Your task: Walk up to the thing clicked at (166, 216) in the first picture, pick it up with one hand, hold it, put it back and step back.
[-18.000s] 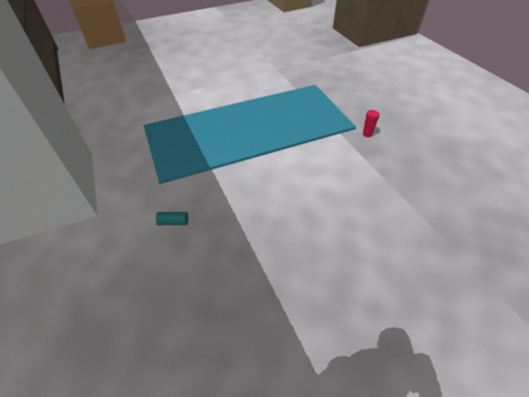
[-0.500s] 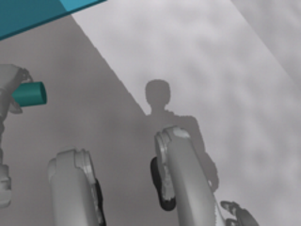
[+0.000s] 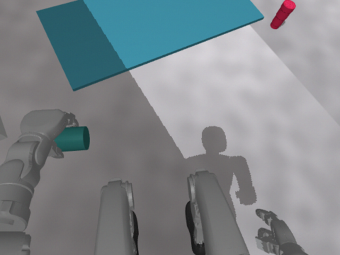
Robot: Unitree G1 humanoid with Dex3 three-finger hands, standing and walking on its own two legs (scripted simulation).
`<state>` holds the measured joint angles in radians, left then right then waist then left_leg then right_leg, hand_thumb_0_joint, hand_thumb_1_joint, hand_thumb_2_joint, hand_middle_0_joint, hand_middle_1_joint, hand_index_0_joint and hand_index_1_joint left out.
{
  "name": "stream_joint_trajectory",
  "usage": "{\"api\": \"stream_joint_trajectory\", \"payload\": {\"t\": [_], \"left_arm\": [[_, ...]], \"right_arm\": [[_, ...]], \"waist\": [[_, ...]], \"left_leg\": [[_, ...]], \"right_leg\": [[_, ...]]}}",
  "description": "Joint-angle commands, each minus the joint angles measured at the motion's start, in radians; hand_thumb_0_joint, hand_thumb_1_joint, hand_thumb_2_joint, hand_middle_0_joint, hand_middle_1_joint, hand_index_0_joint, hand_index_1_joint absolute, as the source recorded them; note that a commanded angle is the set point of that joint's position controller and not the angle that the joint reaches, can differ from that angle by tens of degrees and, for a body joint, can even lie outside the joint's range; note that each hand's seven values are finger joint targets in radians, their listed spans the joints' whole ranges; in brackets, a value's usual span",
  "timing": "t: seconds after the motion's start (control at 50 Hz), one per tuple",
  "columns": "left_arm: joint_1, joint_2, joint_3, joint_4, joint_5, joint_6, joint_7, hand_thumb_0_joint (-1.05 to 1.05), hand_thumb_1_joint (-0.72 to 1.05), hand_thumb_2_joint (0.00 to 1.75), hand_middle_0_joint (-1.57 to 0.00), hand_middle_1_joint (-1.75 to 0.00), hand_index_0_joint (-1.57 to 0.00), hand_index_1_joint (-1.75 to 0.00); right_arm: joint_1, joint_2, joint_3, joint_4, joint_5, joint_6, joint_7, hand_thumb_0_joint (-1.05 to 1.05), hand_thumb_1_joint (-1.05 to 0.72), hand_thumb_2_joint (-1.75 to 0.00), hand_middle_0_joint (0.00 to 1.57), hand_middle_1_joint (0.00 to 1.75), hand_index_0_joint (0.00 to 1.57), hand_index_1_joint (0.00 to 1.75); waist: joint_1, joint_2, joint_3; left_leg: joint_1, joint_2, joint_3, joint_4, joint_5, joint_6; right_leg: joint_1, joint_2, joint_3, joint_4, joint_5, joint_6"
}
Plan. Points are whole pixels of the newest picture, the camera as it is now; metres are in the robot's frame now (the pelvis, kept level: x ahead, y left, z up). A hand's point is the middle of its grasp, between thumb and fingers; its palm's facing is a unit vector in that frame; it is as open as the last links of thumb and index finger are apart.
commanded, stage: lift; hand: left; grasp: from above
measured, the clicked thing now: (59, 139) +0.41 +0.26 -0.13
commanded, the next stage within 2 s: hold in 0.86 s
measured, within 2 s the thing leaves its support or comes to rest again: neither
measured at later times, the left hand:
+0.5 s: hand (18, 141) +0.35 +0.24 +0.08, palm faces -0.49 -0.04 -0.87, open 8.8 cm
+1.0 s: hand out of the picture +0.36 +0.23 +0.15, palm faces -0.49 -0.05 -0.87, open 8.9 cm
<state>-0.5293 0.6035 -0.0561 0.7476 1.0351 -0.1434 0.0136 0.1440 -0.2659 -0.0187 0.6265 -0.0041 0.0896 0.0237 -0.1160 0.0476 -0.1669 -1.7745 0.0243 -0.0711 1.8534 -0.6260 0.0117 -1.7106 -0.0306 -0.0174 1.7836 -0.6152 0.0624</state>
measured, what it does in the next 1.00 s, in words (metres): rises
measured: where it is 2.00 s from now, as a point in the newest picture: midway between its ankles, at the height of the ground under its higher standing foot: (164, 243)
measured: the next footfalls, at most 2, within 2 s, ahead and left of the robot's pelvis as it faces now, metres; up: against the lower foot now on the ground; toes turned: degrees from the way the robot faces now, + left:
none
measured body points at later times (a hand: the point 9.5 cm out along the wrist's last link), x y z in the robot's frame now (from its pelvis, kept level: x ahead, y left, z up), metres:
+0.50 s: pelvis +0.03 +0.00 +0.17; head +0.10 +0.00 +0.61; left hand +0.37 +0.24 +0.13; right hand +0.12 -0.27 +0.04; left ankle +0.08 +0.11 -0.47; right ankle +0.09 -0.15 -0.47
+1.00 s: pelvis +0.07 -0.01 +0.23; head +0.12 -0.01 +0.68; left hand +0.38 +0.23 +0.20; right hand +0.16 -0.27 +0.11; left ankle +0.08 +0.11 -0.47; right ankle +0.09 -0.15 -0.47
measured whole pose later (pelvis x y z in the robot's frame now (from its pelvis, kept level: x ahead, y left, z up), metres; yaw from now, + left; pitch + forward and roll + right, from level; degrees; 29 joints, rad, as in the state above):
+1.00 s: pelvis +0.07 -0.01 +0.23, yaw +1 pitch +9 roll -1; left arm -0.30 0.41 -0.19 0.83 1.03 -0.06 0.11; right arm 0.24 -0.24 -0.05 0.74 0.04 0.03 -0.04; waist -0.05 0.03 -0.07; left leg -0.60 0.04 0.02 0.80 -0.37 0.00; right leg -0.58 -0.03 0.01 0.77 -0.35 0.04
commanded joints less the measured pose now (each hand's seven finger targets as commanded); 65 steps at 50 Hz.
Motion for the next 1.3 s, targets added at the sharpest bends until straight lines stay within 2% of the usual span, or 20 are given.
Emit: {"api": "stream_joint_trajectory", "payload": {"t": [0.0,0.06,0.08,0.1,0.14,0.18,0.28,0.3,0.34,0.38,0.42,0.5,0.6,0.64,0.68,0.74,0.8,0.82,1.0,1.28], "left_arm": [[-0.307,0.268,0.123,-0.268,-0.019,0.014,0.069,0.0,0.87,0.5,-1.17,-0.41,-1.19,-0.39],[-0.228,0.214,0.095,-0.266,-0.029,0.026,0.078,0.0,0.9,0.54,-1.2,-0.4,-1.22,-0.39],[-0.218,0.23,0.107,-0.285,-0.028,0.026,0.082,0.0,0.89,0.53,-1.2,-0.38,-1.21,-0.37],[-0.172,0.204,0.099,-0.233,-0.028,0.032,0.083,0.0,0.89,0.52,-1.2,-0.37,-1.21,-0.36],[-0.155,0.183,0.088,-0.231,-0.027,0.036,0.088,0.0,0.88,0.52,-1.22,-0.34,-1.22,-0.34],[-0.193,0.174,0.071,-0.276,-0.021,0.036,0.101,0.0,0.88,0.51,-1.21,-0.34,-1.22,-0.34],[-0.197,0.12,0.03,-0.182,-0.019,0.039,0.13,0.0,0.83,0.49,-1.18,-0.34,-1.18,-0.34],[-0.194,0.126,0.037,-0.192,-0.021,0.038,0.137,0.0,0.83,0.49,-1.17,-0.35,-1.18,-0.35],[-0.158,0.067,-0.003,-0.137,-0.016,0.047,0.146,0.0,0.81,0.49,-1.17,-0.33,-1.17,-0.33],[-0.177,0.082,0.007,-0.145,-0.017,0.05,0.157,0.0,0.83,0.52,-1.18,-0.36,-1.18,-0.36],[-0.16,0.053,-0.016,-0.131,-0.006,0.058,0.164,0.0,0.84,0.53,-1.2,-0.35,-1.2,-0.35],[-0.198,0.075,-0.008,-0.133,-0.006,0.067,0.177,0.0,0.86,0.55,-1.21,-0.37,-1.2,-0.37],[-0.168,0.066,-0.007,-0.089,-0.001,0.078,0.184,0.0,0.85,0.58,-1.21,-0.36,-1.2,-0.37],[-0.155,0.063,-0.013,-0.114,0.0,0.08,0.182,0.0,0.85,0.57,-1.22,-0.34,-1.2,-0.35],[-0.147,0.034,-0.031,-0.096,-0.003,0.085,0.172,0.0,0.85,0.56,-1.21,-0.35,-1.2,-0.36],[-0.12,0.055,-0.016,-0.102,-0.007,0.087,0.168,0.0,0.82,0.59,-1.2,-0.35,-1.18,-0.37],[-0.144,0.019,-0.041,-0.114,-0.016,0.084,0.16,0.0,0.85,0.58,-1.22,-0.35,-1.21,-0.36],[-0.137,0.032,-0.033,-0.123,-0.015,0.082,0.158,0.0,0.85,0.58,-1.22,-0.35,-1.21,-0.36],[-0.146,0.034,-0.033,-0.162,-0.01,0.077,0.141,0.0,0.82,0.57,-1.17,-0.36,-1.17,-0.36],[-0.09,0.034,-0.028,-0.19,-0.008,0.06,0.075,0.0,0.81,0.56,-1.18,-0.31,-1.17,-0.32]], "right_arm": [[0.129,-0.176,-0.071,-0.047,0.011,-0.018,-0.032,0.0,-0.9,-0.9,0.2,0.3,0.2,0.3],[0.115,-0.16,-0.068,-0.041,0.019,-0.025,-0.047,0.0,-0.9,-0.9,0.2,0.3,0.2,0.3],[0.11,-0.159,-0.067,-0.039,0.024,-0.028,-0.053,0.0,-0.89,-0.9,0.2,0.3,0.2,0.3],[0.102,-0.159,-0.067,-0.029,0.024,-0.029,-0.058,0.0,-0.89,-0.9,0.2,0.3,0.2,0.3],[0.095,-0.154,-0.065,-0.026,0.028,-0.038,-0.066,0.0,-0.89,-0.9,0.2,0.3,0.2,0.3],[0.089,-0.147,-0.063,-0.025,0.033,-0.048,-0.073,0.0,-0.9,-0.9,0.2,0.3,0.2,0.3],[0.098,-0.139,-0.058,0.01,0.036,-0.079,-0.086,0.0,-0.9,-0.9,0.2,0.3,0.2,0.3],[0.094,-0.138,-0.061,0.014,0.036,-0.085,-0.086,0.0,-0.9,-0.9,0.2,0.3,0.2,0.3],[0.104,-0.134,-0.055,0.016,0.037,-0.093,-0.083,0.0,-0.9,-0.9,0.2,0.3,0.2,0.3],[0.102,-0.137,-0.064,0.026,0.035,-0.102,-0.083,0.0,-0.9,-0.9,0.2,0.3,0.2,0.3],[0.113,-0.135,-0.06,0.025,0.037,-0.106,-0.082,0.0,-0.9,-0.9,0.2,0.3,0.2,0.3],[0.125,-0.132,-0.066,0.033,0.035,-0.111,-0.084,0.0,-0.9,-0.9,0.2,0.3,0.2,0.3],[0.118,-0.131,-0.062,0.028,0.034,-0.107,-0.077,0.0,-0.9,-0.9,0.2,0.3,0.2,0.3],[0.111,-0.13,-0.066,0.019,0.037,-0.104,-0.075,0.0,-0.9,-0.9,0.2,0.3,0.2,0.3],[0.114,-0.128,-0.066,0.024,0.037,-0.101,-0.073,0.0,-0.9,-0.9,0.2,0.3,0.2,0.3],[0.108,-0.13,-0.071,0.013,0.039,-0.096,-0.073,0.0,-0.9,-0.9,0.2,0.3,0.2,0.3],[0.104,-0.127,-0.071,0.015,0.041,-0.092,-0.073,0.0,-0.89,-0.9,0.2,0.3,0.2,0.3],[0.103,-0.131,-0.074,0.014,0.043,-0.091,-0.074,0.0,-0.89,-0.9,0.2,0.3,0.2,0.3],[0.101,-0.132,-0.082,0.025,0.043,-0.083,-0.075,0.0,-0.89,-0.89,0.2,0.3,0.2,0.3],[0.08,-0.136,-0.089,-0.007,0.044,-0.058,-0.073,0.0,-0.89,-0.89,0.2,0.3,0.2,0.3]], "waist": [[0.001,0.165,-0.64],[0.004,0.123,-0.577],[0.018,0.124,-0.557],[0.017,0.103,-0.498],[0.016,0.094,-0.446],[0.021,0.123,-0.453],[0.011,0.08,-0.339],[0.027,0.082,-0.349],[0.014,0.043,-0.312],[0.032,0.076,-0.329],[0.033,0.055,-0.322],[0.041,0.066,-0.315],[0.048,0.039,-0.261],[0.064,0.045,-0.26],[0.052,0.031,-0.248],[0.07,0.026,-0.238],[0.052,0.016,-0.211],[0.061,0.017,-0.213],[0.069,0.033,-0.248],[0.08,0.013,-0.189]], "left_leg": [[0.66,-0.016,0.016,-0.384,0.162,0.012],[0.707,-0.015,0.021,-0.455,0.166,0.011],[0.723,-0.015,0.016,-0.495,0.142,0.007],[0.728,-0.011,0.004,-0.533,0.109,0.006],[0.766,-0.006,-0.003,-0.588,0.088,0.004],[0.827,-0.003,-0.005,-0.641,0.084,-0.001],[0.901,-0.004,-0.005,-0.753,0.066,-0.002],[0.928,-0.005,-0.001,-0.772,0.08,-0.003],[0.956,-0.009,0.008,-0.806,0.1,-0.002],[1.018,-0.009,0.016,-0.842,0.143,-0.007],[1.059,-0.014,0.024,-0.874,0.184,-0.007],[1.136,-0.02,0.045,-0.926,0.286,-0.01],[1.192,-0.024,0.055,-1.004,0.302,-0.008],[1.229,-0.03,0.061,-1.031,0.325,-0.009],[1.254,-0.027,0.058,-1.052,0.351,-0.011],[1.298,-0.031,0.062,-1.091,0.375,-0.012],[1.331,-0.028,0.061,-1.123,0.389,-0.012],[1.356,-0.027,0.063,-1.137,0.403,-0.015],[1.485,-0.027,0.07,-1.182,0.588,-0.024],[1.532,-0.031,0.085,-1.239,0.672,-0.02]], "right_leg": [[0.392,0.04,-0.041,-0.322,0.181,-0.075],[0.479,0.043,-0.032,-0.405,0.184,-0.074],[0.515,0.044,-0.03,-0.429,0.168,-0.075],[0.515,0.044,-0.03,-0.451,0.148,-0.073],[0.55,0.046,-0.027,-0.497,0.135,-0.071],[0.594,0.051,-0.023,-0.538,0.134,-0.074],[0.689,0.054,-0.007,-0.667,0.125,-0.069],[0.72,0.055,-0.005,-0.69,0.133,-0.071],[0.769,0.052,-0.002,-0.741,0.149,-0.071],[0.816,0.052,-0.001,-0.776,0.186,-0.069],[0.864,0.055,-0.004,-0.812,0.22,-0.07],[0.957,0.056,-0.001,-0.877,0.3,-0.069],[1.03,0.051,0.004,-0.965,0.308,-0.066],[1.07,0.049,0.009,-0.995,0.328,-0.067],[1.091,0.051,0.008,-1.015,0.348,-0.065],[1.141,0.05,0.01,-1.055,0.366,-0.065],[1.157,0.052,0.011,-1.09,0.38,-0.064],[1.167,0.053,0.008,-1.097,0.389,-0.066],[1.263,0.054,0.007,-1.141,0.533,-0.067],[1.342,0.056,0.007,-1.195,0.611,-0.065]]}}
